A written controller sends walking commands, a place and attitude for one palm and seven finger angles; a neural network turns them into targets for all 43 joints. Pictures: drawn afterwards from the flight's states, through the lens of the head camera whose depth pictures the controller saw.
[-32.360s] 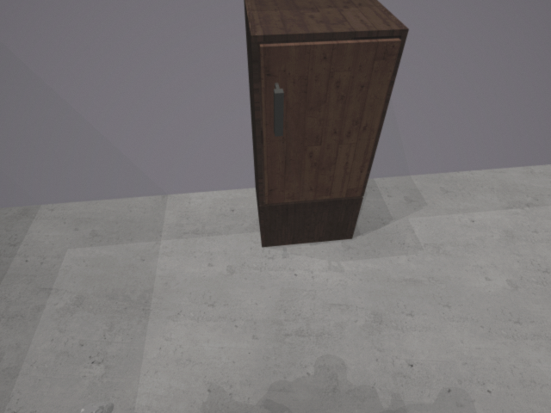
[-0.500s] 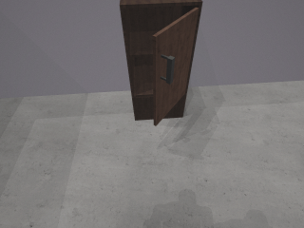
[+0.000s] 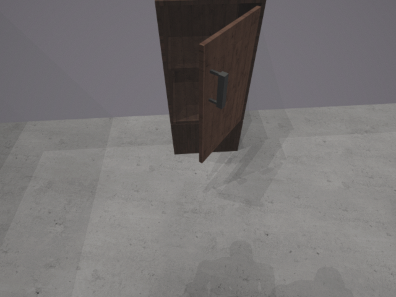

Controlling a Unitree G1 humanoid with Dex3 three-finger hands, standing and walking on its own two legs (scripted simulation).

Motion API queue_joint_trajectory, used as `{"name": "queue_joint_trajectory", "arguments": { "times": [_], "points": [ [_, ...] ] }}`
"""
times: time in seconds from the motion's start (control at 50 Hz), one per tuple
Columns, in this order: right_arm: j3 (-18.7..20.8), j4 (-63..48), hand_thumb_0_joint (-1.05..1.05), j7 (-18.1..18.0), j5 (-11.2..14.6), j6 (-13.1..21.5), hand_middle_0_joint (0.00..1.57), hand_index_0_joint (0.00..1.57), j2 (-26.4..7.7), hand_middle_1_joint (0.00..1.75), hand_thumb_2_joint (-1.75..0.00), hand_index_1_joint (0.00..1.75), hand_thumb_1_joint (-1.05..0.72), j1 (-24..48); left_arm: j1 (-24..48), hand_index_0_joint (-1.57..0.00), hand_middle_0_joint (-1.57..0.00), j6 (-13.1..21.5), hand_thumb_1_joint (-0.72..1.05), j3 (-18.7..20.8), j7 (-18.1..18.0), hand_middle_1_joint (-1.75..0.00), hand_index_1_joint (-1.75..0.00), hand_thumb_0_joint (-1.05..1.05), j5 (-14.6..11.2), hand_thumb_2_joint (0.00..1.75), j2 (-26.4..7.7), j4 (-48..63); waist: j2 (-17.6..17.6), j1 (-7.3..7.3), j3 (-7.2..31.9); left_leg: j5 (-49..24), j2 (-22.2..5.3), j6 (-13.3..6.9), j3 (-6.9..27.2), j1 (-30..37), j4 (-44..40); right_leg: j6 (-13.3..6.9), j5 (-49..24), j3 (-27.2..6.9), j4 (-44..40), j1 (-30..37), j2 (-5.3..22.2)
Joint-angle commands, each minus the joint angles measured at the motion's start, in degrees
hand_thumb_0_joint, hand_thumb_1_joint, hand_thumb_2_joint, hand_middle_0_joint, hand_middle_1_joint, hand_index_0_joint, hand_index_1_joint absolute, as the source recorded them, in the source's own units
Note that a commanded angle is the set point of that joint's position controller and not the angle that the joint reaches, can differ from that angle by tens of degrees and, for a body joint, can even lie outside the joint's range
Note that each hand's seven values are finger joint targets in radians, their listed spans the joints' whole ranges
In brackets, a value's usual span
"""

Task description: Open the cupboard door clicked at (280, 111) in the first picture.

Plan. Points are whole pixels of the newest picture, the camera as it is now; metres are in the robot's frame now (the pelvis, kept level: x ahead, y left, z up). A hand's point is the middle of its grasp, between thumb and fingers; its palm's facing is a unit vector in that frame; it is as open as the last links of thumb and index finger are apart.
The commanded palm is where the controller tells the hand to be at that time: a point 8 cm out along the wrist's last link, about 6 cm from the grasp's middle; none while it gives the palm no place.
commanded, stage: look to check the result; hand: left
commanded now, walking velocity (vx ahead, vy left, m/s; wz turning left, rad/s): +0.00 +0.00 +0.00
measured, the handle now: (216, 88) +0.78 -0.02 -0.04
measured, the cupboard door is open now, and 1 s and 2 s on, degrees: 50 50 50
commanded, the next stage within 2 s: walk to a spot facing it in 0.36 s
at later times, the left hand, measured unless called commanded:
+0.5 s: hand out of the picture +0.03 +0.17 -0.17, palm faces +0.02 -0.98 -0.22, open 7.4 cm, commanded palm none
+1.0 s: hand out of the picture +0.11 +0.15 -0.17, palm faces -0.13 -0.95 -0.30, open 7.4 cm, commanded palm none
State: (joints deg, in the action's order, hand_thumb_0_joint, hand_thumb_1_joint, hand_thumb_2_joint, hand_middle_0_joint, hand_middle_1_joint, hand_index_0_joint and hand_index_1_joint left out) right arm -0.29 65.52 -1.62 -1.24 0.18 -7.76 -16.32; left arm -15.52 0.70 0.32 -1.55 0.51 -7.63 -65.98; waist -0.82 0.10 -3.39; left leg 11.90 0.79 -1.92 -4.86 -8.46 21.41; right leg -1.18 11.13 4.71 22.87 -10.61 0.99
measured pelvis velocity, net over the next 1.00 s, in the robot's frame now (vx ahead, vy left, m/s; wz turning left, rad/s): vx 0.01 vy -0.04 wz -0.20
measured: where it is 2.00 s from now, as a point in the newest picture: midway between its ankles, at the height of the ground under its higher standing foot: outside the picture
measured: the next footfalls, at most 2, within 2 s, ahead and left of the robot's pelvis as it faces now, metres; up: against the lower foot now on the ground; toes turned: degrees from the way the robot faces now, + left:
left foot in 1.58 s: +0.13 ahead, +0.07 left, +0.00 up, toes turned -35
right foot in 1.94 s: -0.02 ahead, -0.19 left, +0.00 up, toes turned -51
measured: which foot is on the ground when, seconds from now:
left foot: down 0.00-0.98, up 1.00-1.00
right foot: down 0.00-1.00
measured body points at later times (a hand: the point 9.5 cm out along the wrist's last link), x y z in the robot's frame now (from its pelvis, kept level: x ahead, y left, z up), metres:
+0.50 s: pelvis +0.01 -0.01 +0.00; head +0.03 -0.02 +0.45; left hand +0.03 +0.22 -0.15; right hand +0.02 -0.24 -0.16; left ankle +0.00 +0.09 -0.74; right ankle +0.01 -0.10 -0.74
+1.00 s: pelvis +0.01 -0.04 -0.02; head +0.05 -0.09 +0.42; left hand +0.11 +0.20 -0.15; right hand +0.00 -0.30 -0.20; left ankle +0.00 +0.09 -0.74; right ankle +0.00 -0.12 -0.75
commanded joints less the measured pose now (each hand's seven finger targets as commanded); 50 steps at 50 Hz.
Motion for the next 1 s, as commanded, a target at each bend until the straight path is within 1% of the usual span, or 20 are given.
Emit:
{"name": "queue_joint_trajectory", "arguments": {
  "times": [0.0,0.06,0.14,0.38,0.46,0.5,0.58,0.66,0.74,0.78,0.8,0.82,0.84,0.86,0.88,0.9,0.92,0.94,0.96,0.98],
  "points": [
    [0.7,-0.7,0.0,-0.4,0.3,0.8,0.2,0.2,-5.6,0.3,-0.9,0.3,-0.9,-3.8,-3.2,-0.2,-0.2,0.7,0.9,1.2,-0.6,-0.3,-0.3,0.0,0.0,0.9,-6.8,1.2,0.2,0.27,0.9,-6.3,-6.9,0.1,6.8,-1.0,-4.5,-1.1,-4.2,-6.1,-4.4,1.5,5.8],
    [0.7,-0.5,0.0,-0.4,0.3,0.7,0.2,0.2,-5.8,0.3,-0.9,0.3,-0.9,-3.3,-2.9,-0.2,-0.2,0.6,0.9,1.2,-0.6,-0.3,-0.3,0.0,0.0,0.9,-6.9,1.1,1.4,0.27,-0.8,-5.7,-6.8,0.1,6.9,-1.4,-4.9,-1.1,-3.5,-5.9,-4.8,0.9,5.9],
    [0.7,-0.4,0.0,-0.4,0.3,0.5,0.2,0.2,-6.1,0.3,-0.9,0.3,-0.9,-2.9,-2.3,-0.2,-0.2,0.6,0.9,1.2,-0.6,-0.3,-0.3,0.0,0.0,0.9,-7.3,1.2,0.6,0.33,-1.7,-5.2,-6.8,0.2,6.7,-1.6,-4.9,-1.2,-3.0,-6.2,-5.4,0.7,5.9],
    [0.9,-0.7,0.0,-0.4,0.3,0.8,0.2,0.2,-8.1,0.3,-0.9,0.3,-0.9,-0.9,-0.6,-0.2,-0.2,1.0,0.9,1.4,-0.5,-0.3,-0.3,0.0,0.0,0.9,-9.2,1.7,0.3,0.32,0.9,-8.3,-7.1,0.3,6.9,0.4,-4.8,-1.4,-6.9,-6.4,-5.5,2.8,6.2],
    [0.9,-0.6,0.0,-0.3,0.3,0.8,0.2,0.2,-8.7,0.3,-0.9,0.3,-0.9,-0.3,0.3,-0.2,-0.2,1.0,0.9,1.5,-0.4,-0.3,-0.3,0.0,0.0,0.9,-10.0,1.8,0.9,0.24,0.3,-7.9,-7.2,0.4,6.9,0.1,-5.2,-1.4,-6.5,-6.1,-5.8,3.0,6.3],
    [0.7,-0.5,0.0,-0.6,0.2,0.3,0.2,0.2,-6.6,0.3,-0.9,0.3,-0.9,-1.2,-0.3,-0.2,-0.2,0.4,0.9,1.4,-0.4,-0.3,-0.3,0.0,0.0,0.9,-7.8,1.7,0.5,0.46,0.2,-8.1,-7.6,0.9,5.4,1.1,-3.7,-1.3,-8.9,-7.1,-4.9,1.4,6.3],
    [2.0,-1.8,0.0,-1.1,0.2,-0.7,0.2,0.2,-8.0,0.3,-0.9,0.3,-0.9,-1.4,0.6,-0.2,-0.2,-0.9,0.9,3.1,-0.1,-0.3,-0.3,0.0,0.3,0.9,-10.1,3.5,1.7,0.58,0.4,-6.3,-8.4,1.2,2.7,0.5,0.4,-2.1,-13.3,-9.0,-1.3,-0.8,6.4],
    [3.3,-4.8,0.0,-1.5,0.2,-1.3,0.2,0.2,-9.4,0.3,-0.9,0.3,-0.9,-0.1,1.8,-0.2,-0.2,-2.0,0.9,4.4,0.6,-0.3,-0.3,0.0,0.7,0.9,-11.1,6.5,1.8,0.68,0.7,-2.4,-9.6,1.0,1.5,-0.3,2.7,-2.7,-11.6,-11.2,1.3,-4.6,5.6],
    [4.3,-7.3,0.0,-1.5,0.1,-1.2,0.2,0.2,-10.9,0.3,-0.9,0.3,-0.9,0.8,3.0,-0.2,-0.2,-2.5,0.9,5.1,1.1,-0.3,-0.3,0.0,0.9,0.9,-10.9,9.3,-0.8,0.61,1.5,0.9,-12.8,-0.5,3.3,-0.1,1.8,-2.2,-8.0,-11.6,5.5,-8.5,3.0],
    [4.9,-8.3,0.0,-1.6,-0.1,-1.0,0.2,0.2,-12.4,0.3,-0.9,0.3,-0.9,1.3,3.5,-0.2,-0.2,-2.6,0.9,5.3,1.5,-0.3,-0.3,0.0,1.0,0.9,-10.3,10.6,-4.7,0.37,2.1,0.8,-16.3,-2.2,5.7,0.3,-0.2,-1.5,-5.7,-10.1,11.2,-10.6,0.7],
    [5.1,-8.8,0.0,-1.6,-0.2,-0.9,0.2,0.2,-13.3,0.3,-0.9,0.3,-0.9,1.5,3.7,-0.2,-0.2,-2.8,0.9,5.4,1.7,-0.3,-0.3,0.0,1.0,0.9,-9.8,11.0,-6.5,0.28,2.5,-0.9,-19.1,-3.8,7.6,0.0,-1.7,-1.0,-1.2,-8.2,16.3,-11.1,-0.6],
    [5.4,-9.2,0.0,-1.6,-0.3,-0.7,0.2,0.2,-13.7,0.3,-0.9,0.3,-0.9,1.6,4.0,-0.2,-0.2,-2.9,0.9,5.4,1.8,-0.3,-0.3,0.0,1.0,0.9,-9.1,11.7,-8.7,0.04,3.0,-4.6,-22.4,-5.9,9.2,0.5,-3.1,-0.3,9.0,-6.0,21.8,-12.1,-1.2],
    [5.4,-9.6,0.0,-1.5,-0.6,-0.6,0.2,0.2,-14.1,0.3,-0.9,0.3,-0.9,2.1,4.7,-0.2,-0.2,-3.2,0.9,5.5,2.1,-0.3,-0.3,0.0,1.1,0.9,-8.7,12.4,-10.0,0.13,2.0,-8.0,-24.6,-7.6,9.4,0.5,-3.8,0.2,15.6,-4.7,25.5,-13.5,-0.9],
    [5.3,-10.1,0.0,-1.5,-0.8,-0.5,0.2,0.2,-14.1,0.3,-0.9,0.3,-0.9,2.6,5.3,-0.2,-0.2,-3.3,0.9,5.6,2.2,-0.3,-0.3,0.0,1.1,0.9,-8.6,13.0,-10.3,0.17,1.3,-11.6,-25.0,-8.1,8.6,0.0,-3.2,0.3,17.9,-4.8,26.6,-13.7,-0.2],
    [5.2,-10.7,0.0,-1.5,-0.9,-0.4,0.2,0.2,-14.1,0.3,-0.9,0.3,-0.9,3.8,5.0,-0.2,-0.2,-3.2,0.9,5.6,2.4,-0.3,-0.3,0.0,1.0,0.9,-8.5,13.3,-9.4,-0.54,1.2,-15.1,-24.4,-7.4,6.4,-0.4,-1.0,0.2,17.8,-4.9,24.3,-12.1,0.6],
    [5.3,-11.4,0.0,-1.4,-0.9,-0.4,0.2,0.2,-14.2,0.3,-0.9,0.3,-0.9,5.3,3.1,-0.2,-0.2,-3.0,0.9,5.6,2.5,-0.3,-0.3,0.0,1.0,0.9,-8.4,13.0,-8.0,-1.87,1.5,-18.0,-22.9,-5.6,3.2,-1.3,3.0,0.1,13.8,-4.2,19.1,-8.6,0.9],
    [5.4,-12.0,0.0,-1.3,-0.6,-0.6,0.2,0.2,-14.4,0.3,-0.9,0.3,-0.9,6.7,-0.3,-0.2,-0.2,-2.6,0.9,5.9,2.5,-0.3,-0.3,0.0,1.2,0.9,-9.1,12.1,-2.7,-3.65,3.1,-16.8,-19.7,-2.8,-0.1,-2.7,9.9,0.0,5.4,-4.3,10.9,-3.5,0.4],
    [5.4,-13.3,0.0,-1.2,0.2,-1.1,0.2,0.2,-13.1,0.3,-0.9,0.3,-0.9,8.0,-4.0,-0.2,-0.2,-2.0,0.9,6.7,2.0,-0.3,-0.3,0.0,1.6,0.9,-12.8,11.3,9.7,-5.37,3.8,-5.6,-12.0,1.5,-4.9,-8.6,22.6,-2.0,-11.8,-14.5,-0.4,1.7,5.4],
    [4.8,-15.8,0.0,-0.7,0.8,-1.3,0.2,0.2,-9.4,0.3,-0.9,0.3,-0.9,9.7,-6.0,-0.2,-0.2,-1.7,0.9,7.7,0.9,-0.3,-0.3,0.0,1.8,0.9,-18.7,10.8,23.5,-6.18,3.2,24.0,-2.9,4.8,-4.8,-21.9,36.6,-7.4,-28.9,-34.4,-5.5,6.9,18.4],
    [5.0,-15.4,0.0,-0.8,0.7,-2.1,0.2,0.2,-11.1,0.3,-0.9,0.3,-0.9,9.2,-6.2,-0.2,-0.2,-1.8,0.9,7.6,0.4,-0.3,-0.3,0.0,0.7,0.9,-18.7,10.7,18.2,-5.49,3.5,24.6,-3.6,4.6,3.5,-23.7,43.3,-10.3,-27.5,-34.0,-5.2,7.1,19.1]
  ]
}}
